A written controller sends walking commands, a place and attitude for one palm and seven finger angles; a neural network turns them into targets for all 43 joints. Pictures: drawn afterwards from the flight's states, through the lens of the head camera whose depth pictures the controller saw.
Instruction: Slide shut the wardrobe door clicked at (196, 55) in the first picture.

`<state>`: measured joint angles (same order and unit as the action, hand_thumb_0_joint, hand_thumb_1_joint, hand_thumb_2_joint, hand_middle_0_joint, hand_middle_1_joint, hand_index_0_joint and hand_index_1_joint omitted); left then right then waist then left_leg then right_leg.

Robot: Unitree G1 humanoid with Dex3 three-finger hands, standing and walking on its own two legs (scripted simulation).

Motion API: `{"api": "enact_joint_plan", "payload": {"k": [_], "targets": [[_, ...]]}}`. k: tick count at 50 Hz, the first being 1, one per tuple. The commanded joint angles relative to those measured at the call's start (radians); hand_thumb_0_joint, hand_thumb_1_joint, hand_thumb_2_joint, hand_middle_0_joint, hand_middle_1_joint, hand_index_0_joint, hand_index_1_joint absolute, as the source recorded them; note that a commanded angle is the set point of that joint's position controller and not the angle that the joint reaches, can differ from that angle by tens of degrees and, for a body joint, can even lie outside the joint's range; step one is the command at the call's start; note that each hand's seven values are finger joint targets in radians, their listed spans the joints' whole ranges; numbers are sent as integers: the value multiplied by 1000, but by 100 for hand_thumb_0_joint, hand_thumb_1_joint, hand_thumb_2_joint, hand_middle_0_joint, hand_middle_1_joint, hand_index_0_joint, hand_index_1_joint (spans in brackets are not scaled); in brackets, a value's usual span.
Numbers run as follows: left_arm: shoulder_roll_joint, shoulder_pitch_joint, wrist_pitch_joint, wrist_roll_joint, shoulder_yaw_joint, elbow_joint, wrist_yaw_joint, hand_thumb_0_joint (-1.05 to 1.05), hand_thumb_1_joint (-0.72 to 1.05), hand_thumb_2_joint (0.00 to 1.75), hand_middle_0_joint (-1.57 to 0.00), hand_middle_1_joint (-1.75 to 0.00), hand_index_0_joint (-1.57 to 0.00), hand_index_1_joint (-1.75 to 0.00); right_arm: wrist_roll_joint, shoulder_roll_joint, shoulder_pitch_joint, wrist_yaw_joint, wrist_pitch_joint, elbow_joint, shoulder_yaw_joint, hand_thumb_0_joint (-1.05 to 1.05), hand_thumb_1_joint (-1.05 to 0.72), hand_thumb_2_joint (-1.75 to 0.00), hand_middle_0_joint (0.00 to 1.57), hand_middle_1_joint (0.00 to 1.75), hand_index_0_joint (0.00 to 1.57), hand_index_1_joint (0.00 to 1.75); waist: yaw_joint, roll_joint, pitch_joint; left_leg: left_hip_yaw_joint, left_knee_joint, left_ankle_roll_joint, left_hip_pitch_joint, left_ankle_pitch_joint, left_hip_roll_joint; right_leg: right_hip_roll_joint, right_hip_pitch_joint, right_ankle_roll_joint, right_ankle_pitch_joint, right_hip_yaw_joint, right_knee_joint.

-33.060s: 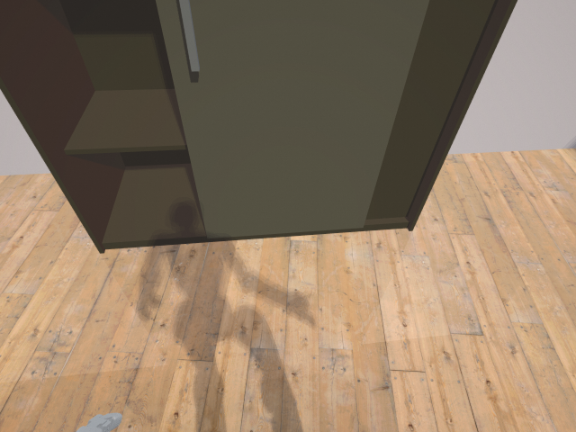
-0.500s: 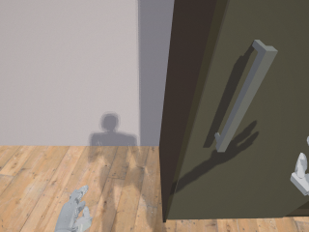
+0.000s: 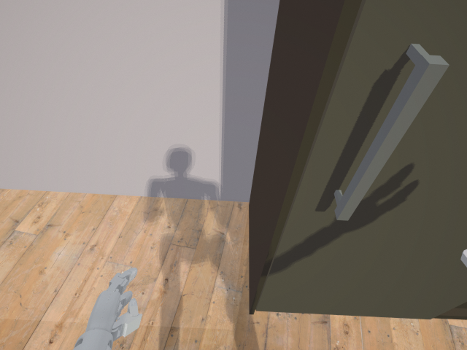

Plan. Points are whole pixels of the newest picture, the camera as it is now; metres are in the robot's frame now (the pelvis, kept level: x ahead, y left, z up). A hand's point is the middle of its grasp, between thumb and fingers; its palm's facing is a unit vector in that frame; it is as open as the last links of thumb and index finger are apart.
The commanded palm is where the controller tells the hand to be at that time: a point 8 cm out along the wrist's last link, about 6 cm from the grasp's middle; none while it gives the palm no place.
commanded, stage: step back with the hand held close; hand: right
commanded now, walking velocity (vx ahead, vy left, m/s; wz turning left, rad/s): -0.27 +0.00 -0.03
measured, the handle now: (371, 149) +0.36 -0.20 +0.20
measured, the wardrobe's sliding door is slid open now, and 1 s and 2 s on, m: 0.00 0.00 0.00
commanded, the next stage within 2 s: stop stepping back and stand still in 0.78 s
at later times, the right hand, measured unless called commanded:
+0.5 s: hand out of the picture +0.12 -0.27 +0.16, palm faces +0.46 +0.75 -0.48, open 7.4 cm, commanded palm +0.06 -0.31 +0.18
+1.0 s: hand out of the picture -0.06 -0.27 +0.19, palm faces +0.60 +0.68 -0.42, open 7.4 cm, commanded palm -0.12 -0.30 +0.18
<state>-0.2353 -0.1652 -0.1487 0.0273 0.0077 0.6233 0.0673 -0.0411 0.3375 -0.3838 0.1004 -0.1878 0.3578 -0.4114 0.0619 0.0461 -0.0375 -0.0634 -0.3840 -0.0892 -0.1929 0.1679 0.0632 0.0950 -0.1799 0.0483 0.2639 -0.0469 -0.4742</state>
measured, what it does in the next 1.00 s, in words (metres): walks backwards: left foot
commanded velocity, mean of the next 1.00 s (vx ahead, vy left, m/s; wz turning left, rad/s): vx -0.24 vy -0.01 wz -0.05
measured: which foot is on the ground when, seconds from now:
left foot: down 0.00-0.82, up 0.84-0.98, down 1.00-1.00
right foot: down 0.00-0.98, up 1.00-1.00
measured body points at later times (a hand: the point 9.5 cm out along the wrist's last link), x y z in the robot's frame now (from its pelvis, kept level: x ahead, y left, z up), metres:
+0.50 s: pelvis -0.08 -0.01 -0.02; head -0.07 +0.00 +0.43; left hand +0.08 +0.23 -0.10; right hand +0.09 -0.31 +0.19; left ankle +0.03 +0.18 -0.74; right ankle -0.01 -0.15 -0.74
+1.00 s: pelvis -0.22 +0.01 -0.05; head -0.23 +0.00 +0.40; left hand -0.04 +0.23 -0.12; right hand -0.09 -0.30 +0.21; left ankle -0.18 +0.14 -0.75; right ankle -0.03 -0.16 -0.72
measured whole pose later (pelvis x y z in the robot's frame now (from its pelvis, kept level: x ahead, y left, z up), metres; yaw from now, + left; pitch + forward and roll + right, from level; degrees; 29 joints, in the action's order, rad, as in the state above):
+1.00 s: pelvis -0.22 +0.01 -0.05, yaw -7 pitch -2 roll +0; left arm -0.17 -0.26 -0.17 -0.01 -0.03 0.61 0.04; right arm -0.04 0.48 -0.41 0.15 -0.31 0.52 -0.52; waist -0.01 -0.03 -0.01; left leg -0.03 -0.85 0.04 -0.40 0.52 -0.02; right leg 0.10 -0.68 0.02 0.32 -0.06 -0.79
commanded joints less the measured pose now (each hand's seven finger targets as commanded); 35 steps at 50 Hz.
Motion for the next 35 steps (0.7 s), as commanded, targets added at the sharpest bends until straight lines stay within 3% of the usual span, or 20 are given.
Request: {"api": "enact_joint_plan", "payload": {"k": [1,4,7,11,13,18,20,24,27,29,30,32,33,35], "targets": [[-102,62,-11,-6,-66,-180,7,0,90,90,-20,-30,-20,-30,4,197,-21,11,-78,221,-104,0,-90,-90,20,30,20,30,-27,-4,200,74,-22,52,48,-365,-40,-52,44,-62,-306,-79,68],[-97,65,11,-9,-76,-209,6,0,90,90,-20,-30,-20,-30,4,232,-79,20,-85,289,-149,0,-90,-90,20,30,20,30,-26,13,278,86,-92,41,85,-451,-45,-36,44,-60,-406,-77,56],[-95,77,23,-10,-79,-228,9,0,90,90,-20,-30,-20,-30,3,271,-126,31,-88,327,-197,0,-90,-90,20,30,20,30,-21,26,277,81,-131,39,109,-486,-43,-30,-23,-61,-397,-69,50],[-93,63,21,-11,-72,-233,15,0,90,90,-20,-30,-20,-30,3,246,-131,42,-96,329,-182,0,-90,-90,20,30,20,30,-32,42,194,50,-137,44,92,-393,-30,-35,-171,-62,-159,-67,68],[-96,54,18,-15,-72,-224,20,0,90,90,-20,-30,-20,-30,5,236,-129,47,-102,306,-173,0,-90,-90,20,30,20,30,-40,8,165,34,-121,48,61,-351,-22,-40,-195,-64,-78,-63,66],[-111,36,-1,-27,-71,-219,27,0,90,90,-20,-30,-20,-30,16,220,-91,54,-124,266,-164,0,-90,-90,20,30,20,30,-42,32,109,37,-146,44,70,-104,-41,-23,-356,-93,223,-31,112],[-112,27,-14,-30,-72,-218,27,0,90,90,-20,-30,-20,-30,23,220,-77,56,-136,254,-164,0,-90,-90,20,30,20,30,-42,-2,98,15,-128,48,50,1,-38,-28,-394,-103,311,-21,93],[-113,9,-37,-26,-70,-208,32,0,90,90,-20,-30,-20,-30,30,227,-28,62,-151,268,-154,0,-90,-90,20,30,20,30,-48,-60,74,-30,-56,64,-69,211,-18,-46,-367,-102,367,-2,35],[-121,12,-54,-20,-67,-197,39,0,90,90,-20,-30,-20,-30,35,240,36,68,-160,302,-151,0,-90,-90,20,30,20,30,-51,1,61,-11,-83,61,-106,264,-39,-26,-374,-108,401,43,72],[-116,5,-67,-21,-67,-194,40,0,90,90,-20,-30,-20,-30,37,229,13,74,-167,296,-152,0,-90,-90,20,30,20,30,-47,38,91,-4,-140,60,-67,187,-50,-14,-392,-119,391,64,82],[-113,-1,-72,-22,-68,-190,38,0,90,90,-20,-30,-20,-30,35,237,-3,75,-169,296,-162,0,-90,-90,20,30,20,30,-47,11,111,-11,-145,65,-69,125,-50,-25,-365,-115,346,61,60],[-110,-2,-75,-18,-74,-181,35,0,90,90,-20,-30,-20,-30,30,275,-24,76,-176,300,-194,0,-90,-90,20,30,20,30,-48,-61,139,-65,-83,82,-116,124,-22,-64,-309,-96,294,31,-24],[-101,-8,-74,-17,-74,-174,31,0,90,90,-20,-30,-20,-30,26,261,-42,75,-181,288,-186,0,-90,-90,20,30,20,30,-51,-99,129,-112,-36,97,-176,155,8,-86,-270,-87,272,10,-87],[-102,-22,-68,-12,-73,-148,24,0,90,90,-20,-30,-20,-30,28,257,-38,79,-186,263,-180,0,-90,-90,20,30,20,30,-56,-142,104,-180,51,128,-342,343,64,-111,-190,-70,290,-3,-235]]}}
